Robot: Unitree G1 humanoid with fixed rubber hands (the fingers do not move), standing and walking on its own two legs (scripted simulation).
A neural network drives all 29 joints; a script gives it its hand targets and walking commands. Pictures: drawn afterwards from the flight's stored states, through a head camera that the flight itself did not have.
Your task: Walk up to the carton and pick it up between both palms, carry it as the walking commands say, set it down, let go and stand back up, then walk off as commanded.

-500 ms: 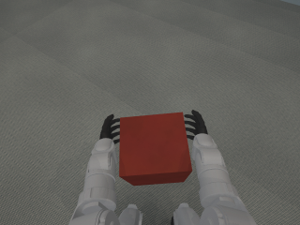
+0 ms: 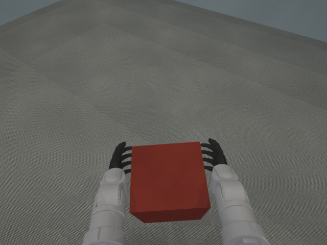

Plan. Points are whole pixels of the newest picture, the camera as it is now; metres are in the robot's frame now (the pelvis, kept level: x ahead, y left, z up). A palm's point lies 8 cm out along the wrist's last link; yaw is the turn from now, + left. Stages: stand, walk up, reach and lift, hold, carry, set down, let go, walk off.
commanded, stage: reach and lift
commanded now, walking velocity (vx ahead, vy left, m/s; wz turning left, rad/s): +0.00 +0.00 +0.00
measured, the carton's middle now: (169, 186) +0.31 +0.02 -0.10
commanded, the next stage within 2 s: hold in 1.86 s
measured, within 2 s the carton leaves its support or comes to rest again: neither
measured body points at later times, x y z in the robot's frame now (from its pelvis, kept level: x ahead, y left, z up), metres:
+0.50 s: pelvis -0.01 +0.00 +0.01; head -0.04 +0.00 +0.46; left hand +0.31 +0.15 +0.05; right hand +0.32 -0.11 +0.04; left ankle +0.01 +0.15 -0.73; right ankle +0.03 -0.11 -0.73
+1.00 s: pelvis -0.01 +0.00 +0.01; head -0.06 +0.00 +0.46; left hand +0.31 +0.13 +0.06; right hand +0.30 -0.13 +0.05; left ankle +0.01 +0.15 -0.73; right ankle +0.03 -0.11 -0.73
